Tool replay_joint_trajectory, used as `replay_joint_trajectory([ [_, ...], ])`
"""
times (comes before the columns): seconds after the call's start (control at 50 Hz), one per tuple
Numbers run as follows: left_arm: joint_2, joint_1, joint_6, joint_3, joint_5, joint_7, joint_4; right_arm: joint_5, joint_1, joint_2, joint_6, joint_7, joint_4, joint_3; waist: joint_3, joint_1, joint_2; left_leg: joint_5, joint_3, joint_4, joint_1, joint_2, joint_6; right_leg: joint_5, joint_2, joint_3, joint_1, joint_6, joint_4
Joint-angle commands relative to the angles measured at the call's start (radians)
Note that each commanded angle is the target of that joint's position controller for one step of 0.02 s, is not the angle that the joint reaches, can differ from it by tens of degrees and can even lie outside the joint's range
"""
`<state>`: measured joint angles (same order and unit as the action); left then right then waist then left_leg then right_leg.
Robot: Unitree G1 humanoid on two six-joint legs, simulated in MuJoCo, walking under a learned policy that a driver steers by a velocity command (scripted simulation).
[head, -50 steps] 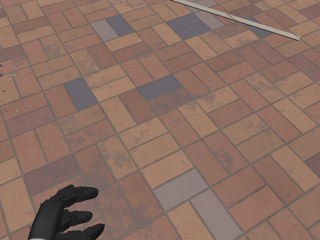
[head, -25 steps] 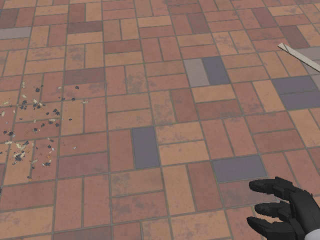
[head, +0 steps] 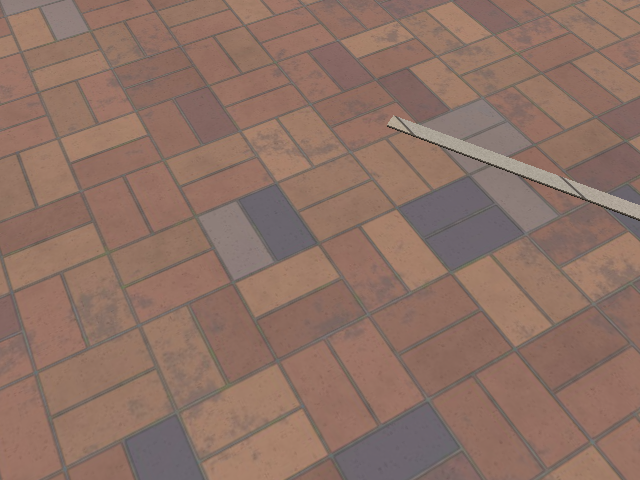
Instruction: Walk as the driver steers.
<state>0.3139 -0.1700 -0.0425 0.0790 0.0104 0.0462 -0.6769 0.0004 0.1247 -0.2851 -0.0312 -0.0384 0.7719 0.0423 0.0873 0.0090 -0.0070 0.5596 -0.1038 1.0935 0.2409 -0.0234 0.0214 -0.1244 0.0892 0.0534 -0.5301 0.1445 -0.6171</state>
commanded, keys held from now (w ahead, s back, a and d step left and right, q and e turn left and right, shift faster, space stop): e+shift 0.16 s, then w+e+shift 0.50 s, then w+shift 0.32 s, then w+q+shift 0.02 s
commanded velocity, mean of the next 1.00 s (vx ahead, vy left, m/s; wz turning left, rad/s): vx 0.64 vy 0.00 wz -0.79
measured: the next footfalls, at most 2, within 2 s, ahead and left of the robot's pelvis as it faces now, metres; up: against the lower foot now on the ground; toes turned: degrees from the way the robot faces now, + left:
left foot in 0.36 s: +0.23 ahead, +0.16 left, +0.00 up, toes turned -29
right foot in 0.84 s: +0.35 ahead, -0.28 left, +0.00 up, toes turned -49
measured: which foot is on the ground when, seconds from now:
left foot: up 0.00-0.34, down 0.36-0.84, up 0.86-1.00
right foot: down 0.00-0.34, up 0.36-0.82, down 0.84-1.00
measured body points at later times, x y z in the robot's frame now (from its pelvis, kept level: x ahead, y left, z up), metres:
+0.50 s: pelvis +0.16 +0.06 +0.04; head +0.17 +0.07 +0.48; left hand +0.48 +0.20 -0.03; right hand +0.08 -0.25 -0.05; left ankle +0.20 +0.18 -0.71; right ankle +0.13 -0.07 -0.61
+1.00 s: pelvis +0.38 -0.22 +0.02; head +0.41 -0.23 +0.47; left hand +0.66 -0.13 -0.10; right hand +0.20 -0.40 -0.11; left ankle +0.40 -0.02 -0.59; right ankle +0.33 -0.25 -0.71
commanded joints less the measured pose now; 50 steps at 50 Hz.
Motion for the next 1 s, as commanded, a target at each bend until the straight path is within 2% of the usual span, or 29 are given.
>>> replay_joint_trajectory([
  [0.02,0.211,-0.055,-0.003,0.06,0.003,-0.012,0.135,-0.012,0.054,-0.173,-0.024,0.035,-0.13,0.026,-0.382,0.024,-0.085,-0.011,0.278,0.424,0.482,-0.063,0.017,0.235,-0.381,-0.773,0.663,0.288,0.29],
  [0.04,0.163,-0.015,0.007,0.047,-0.024,-0.023,0.141,0.002,-0.004,-0.159,-0.017,0.026,-0.137,0.029,-0.274,-0.003,0.047,-0.076,0.272,0.341,0.486,-0.028,0.017,0.107,-0.326,-0.696,0.524,0.221,0.31],
  [0.06,0.143,-0.001,0.014,0.039,-0.034,-0.034,0.148,0.013,-0.022,-0.147,-0.005,0.017,-0.141,0.027,-0.231,-0.019,0.065,-0.103,0.274,0.257,0.448,-0.009,0.019,0.103,-0.293,-0.644,0.417,0.193,0.311],
  [0.12,0.147,0.016,0.042,0.049,-0.021,-0.059,0.164,0.013,-0.03,-0.09,0.009,0.017,-0.138,0.022,-0.189,-0.041,0.016,-0.127,0.236,-0.044,0.307,-0.018,0.04,0.224,-0.169,-0.494,0.262,0.121,0.295],
  [0.16,0.172,-0.014,0.06,0.061,-0.022,-0.079,0.163,0.006,-0.047,-0.06,0.007,0.014,-0.134,0.017,-0.237,-0.024,-0.008,-0.169,0.233,-0.162,0.272,-0.044,0.066,0.315,-0.158,-0.495,0.278,0.11,0.266],
  [0.18,0.175,-0.008,0.07,0.064,-0.03,-0.088,0.169,0.0,-0.035,-0.061,0.008,0.016,-0.128,0.017,-0.282,-0.027,-0.017,-0.22,0.24,-0.215,0.24,-0.042,0.069,0.122,-0.146,-0.5,0.275,0.096,0.275],
  [0.22,0.176,0.017,0.08,0.062,-0.039,-0.094,0.191,-0.013,-0.057,-0.07,0.011,0.024,-0.133,0.021,-0.266,-0.009,-0.093,-0.278,0.225,-0.31,0.18,-0.044,0.062,-0.348,-0.124,-0.542,0.199,0.07,0.337],
  [0.24,0.179,0.018,0.079,0.061,-0.037,-0.091,0.194,-0.016,-0.064,-0.078,0.006,0.027,-0.14,0.025,-0.245,-0.005,-0.141,-0.271,0.219,-0.352,0.151,-0.05,0.057,-0.453,-0.123,-0.571,0.168,0.064,0.354],
  [0.3,0.153,0.014,0.074,0.053,-0.037,-0.078,0.198,-0.027,-0.035,-0.096,-0.026,0.037,-0.14,0.042,-0.204,-0.019,-0.181,-0.25,0.216,-0.491,0.013,-0.05,0.035,-0.549,-0.119,-0.611,0.101,0.039,0.32],
  [0.34,0.101,0.094,0.069,0.033,-0.041,-0.072,0.23,-0.034,0.144,-0.126,-0.045,0.036,-0.083,0.069,-0.176,-0.122,-0.136,-0.298,0.228,-0.684,-0.252,0.03,-0.01,-0.573,-0.063,-0.526,-0.105,-0.038,0.163],
  [0.36,0.009,0.023,0.065,0.008,-0.041,-0.07,0.215,-0.028,0.22,-0.179,-0.047,0.031,-0.072,0.086,-0.235,-0.11,0.041,-0.099,0.447,-0.735,-0.398,0.245,-0.064,-0.564,0.032,-0.351,-0.208,-0.086,-0.173],
  [0.38,0.045,0.104,0.061,0.012,0.034,-0.042,0.278,0.086,0.155,-0.281,-0.027,0.026,-0.107,0.076,-0.091,-0.097,0.288,0.363,0.818,-0.954,-0.29,0.411,-0.145,-0.421,0.109,-0.215,-0.457,-0.11,-0.366],
  [0.4,0.101,0.142,0.057,0.021,0.051,-0.025,0.298,0.092,0.07,-0.239,-0.021,0.028,-0.128,0.08,-0.031,-0.052,0.213,0.394,0.866,-0.964,-0.182,0.455,-0.186,-0.275,-0.025,-0.221,-0.483,-0.113,-0.482],
  [0.42,0.128,0.137,0.057,0.027,0.049,-0.007,0.275,0.066,0.05,-0.184,-0.016,0.031,-0.135,0.06,-0.032,-0.038,0.13,0.301,0.734,-0.933,-0.145,0.401,-0.158,-0.192,-0.043,-0.214,-0.455,-0.12,-0.526],
  [0.46,0.116,0.049,0.064,0.023,0.049,0.027,0.225,0.037,0.081,-0.18,-0.02,0.027,-0.121,0.053,-0.078,-0.015,0.116,0.097,0.483,-0.918,-0.116,0.284,-0.099,-0.096,-0.051,-0.169,-0.364,-0.145,-0.63],
  [0.52,0.104,0.047,0.079,0.01,0.038,0.044,0.215,0.038,0.164,-0.173,-0.04,0.034,-0.097,0.049,-0.063,-0.033,0.116,0.006,0.339,-0.935,-0.119,0.259,-0.094,-0.033,-0.079,-0.144,-0.377,-0.154,-0.719],
  [0.64,0.105,0.207,0.082,0.002,0.035,0.057,0.218,0.043,0.348,-0.171,-0.063,0.038,-0.034,0.049,0.03,-0.121,0.128,-0.127,0.148,-0.969,-0.283,0.293,-0.094,-0.005,-0.123,-0.099,-0.482,-0.144,-0.585],
  [0.72,0.059,0.32,0.059,-0.026,0.033,0.076,0.234,0.052,0.422,-0.144,-0.065,0.029,0.018,0.037,0.107,-0.149,0.125,-0.279,0.038,-1.02,-0.325,0.308,-0.102,-0.05,-0.137,-0.021,-0.421,-0.09,-0.352],
  [0.76,0.033,0.347,0.046,-0.043,0.036,0.076,0.237,0.051,0.452,-0.15,-0.059,0.025,0.055,0.034,0.128,-0.146,0.131,-0.532,-0.028,-1.022,-0.349,0.319,-0.109,-0.122,-0.114,0.047,-0.33,-0.041,-0.222],
  [0.8,0.027,0.264,0.042,-0.047,0.041,0.055,0.204,0.041,0.436,-0.175,-0.054,0.019,0.083,0.029,0.055,-0.073,0.156,-1.225,-0.122,-0.877,-0.33,0.315,-0.104,-0.215,-0.014,0.143,-0.058,0.022,-0.123],
  [0.82,0.053,0.14,0.038,-0.033,0.04,0.04,0.171,0.039,0.441,-0.21,-0.047,0.017,0.099,0.032,-0.041,0.007,0.18,-1.572,-0.13,-0.688,-0.328,0.339,-0.114,-0.27,0.05,0.163,0.118,0.049,-0.129],
  [0.84,0.088,-0.085,0.03,-0.011,0.04,0.025,0.105,0.025,0.416,-0.243,-0.043,0.015,0.097,0.035,-0.16,0.126,0.189,-1.638,-0.135,-0.435,-0.237,0.34,-0.114,-0.237,0.08,0.126,0.399,0.075,-0.057],
  [0.86,0.15,-0.276,0.024,0.02,0.046,0.008,0.042,0.014,0.359,-0.239,-0.049,0.015,0.066,0.032,-0.266,0.24,0.161,-1.368,-0.136,-0.125,0.019,0.308,-0.101,-0.215,-0.018,-0.049,0.744,0.09,0.024],
  [0.88,0.285,-0.266,0.024,0.05,0.041,-0.014,0.028,0.008,0.375,-0.071,-0.059,0.051,-0.024,-0.003,-0.391,0.129,-0.166,-0.185,-0.089,0.278,0.461,0.129,-0.054,-0.54,-0.353,-0.592,1.063,0.155,0.119],
  [0.9,0.292,-0.323,0.022,0.054,0.026,-0.023,0.04,0.001,0.254,-0.15,-0.077,0.052,-0.063,0.015,-0.502,0.176,-0.056,-0.123,0.12,0.421,0.514,0.076,-0.073,-0.448,-0.424,-0.873,1.034,0.157,0.262],
  [0.92,0.267,-0.299,0.016,0.05,0.035,-0.033,-0.013,-0.01,0.141,-0.153,-0.08,0.048,-0.092,0.021,-0.312,0.16,-0.009,-0.235,0.149,0.423,0.61,0.111,-0.082,-0.212,-0.38,-0.689,0.934,0.138,0.272],
  [0.94,0.221,-0.277,0.007,0.038,0.031,-0.042,-0.041,-0.007,0.154,-0.115,-0.084,0.047,-0.09,0.005,-0.179,0.107,0.006,-0.268,0.134,0.344,0.592,0.143,-0.083,-0.066,-0.354,-0.562,0.768,0.132,0.281],
  [0.96,0.168,-0.215,-0.002,0.023,0.032,-0.046,-0.043,0.008,0.179,-0.101,-0.076,0.052,-0.073,0.002,-0.121,0.051,0.037,-0.273,0.14,0.264,0.538,0.173,-0.08,-0.047,-0.309,-0.471,0.636,0.111,0.304],
  [1.0,0.089,-0.152,-0.018,-0.008,0.025,-0.047,-0.045,0.031,0.284,-0.063,-0.035,0.068,-0.032,-0.006,-0.077,-0.036,-0.028,-0.255,0.149,0.196,0.428,0.19,-0.065,-0.032,-0.27,-0.358,0.454,0.11,0.377],
])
